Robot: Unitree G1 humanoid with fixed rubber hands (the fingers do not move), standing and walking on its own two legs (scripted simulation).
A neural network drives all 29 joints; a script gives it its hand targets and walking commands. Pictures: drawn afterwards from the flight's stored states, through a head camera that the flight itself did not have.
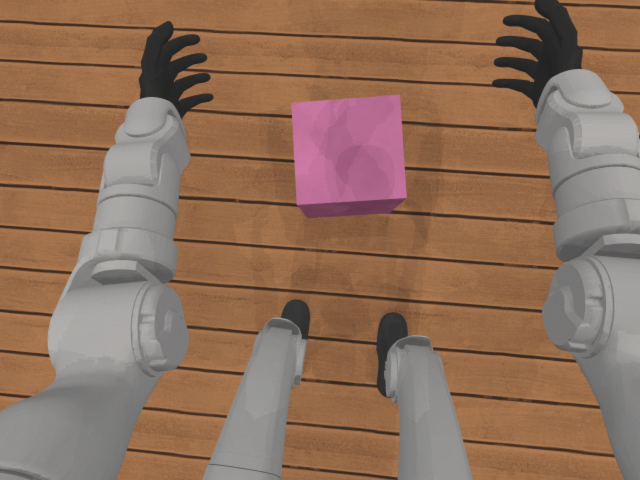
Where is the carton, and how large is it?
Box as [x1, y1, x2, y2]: [291, 95, 406, 217]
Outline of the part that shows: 399,95 291,103 297,205 307,217 390,212 406,197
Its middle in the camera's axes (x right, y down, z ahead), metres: +0.06 -0.17 +0.86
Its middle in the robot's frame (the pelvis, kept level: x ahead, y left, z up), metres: +0.56 +0.04 -0.54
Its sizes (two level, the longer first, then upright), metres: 0.210 0.200 0.250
